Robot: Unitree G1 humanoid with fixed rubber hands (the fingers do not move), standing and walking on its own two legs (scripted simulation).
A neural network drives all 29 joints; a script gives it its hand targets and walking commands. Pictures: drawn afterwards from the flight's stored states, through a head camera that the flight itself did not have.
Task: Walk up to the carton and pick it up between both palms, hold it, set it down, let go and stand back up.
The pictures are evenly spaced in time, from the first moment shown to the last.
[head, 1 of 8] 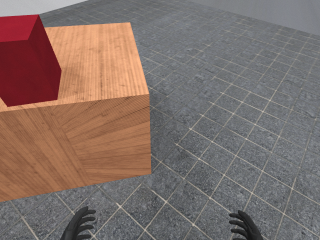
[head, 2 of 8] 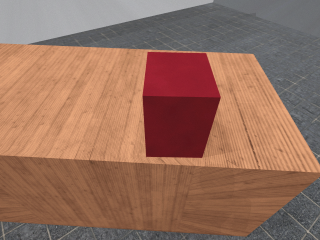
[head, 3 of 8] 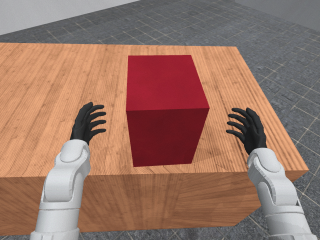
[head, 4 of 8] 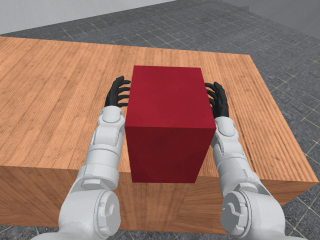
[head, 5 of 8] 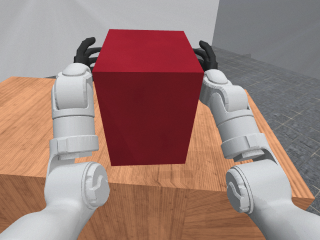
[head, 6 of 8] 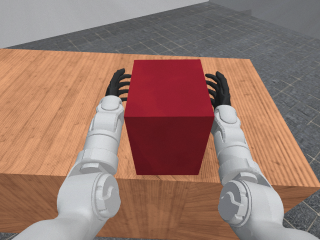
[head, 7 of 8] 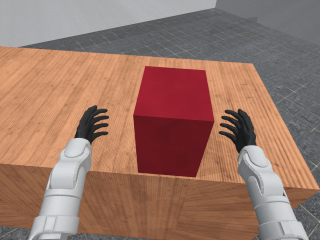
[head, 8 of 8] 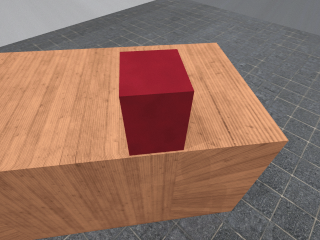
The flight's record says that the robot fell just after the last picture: no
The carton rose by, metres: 0.20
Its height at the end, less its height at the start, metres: +0.00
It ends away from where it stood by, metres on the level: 0.02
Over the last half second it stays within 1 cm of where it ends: yes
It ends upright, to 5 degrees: yes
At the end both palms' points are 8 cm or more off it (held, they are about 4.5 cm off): yes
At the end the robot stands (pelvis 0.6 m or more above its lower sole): yes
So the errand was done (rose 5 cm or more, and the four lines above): yes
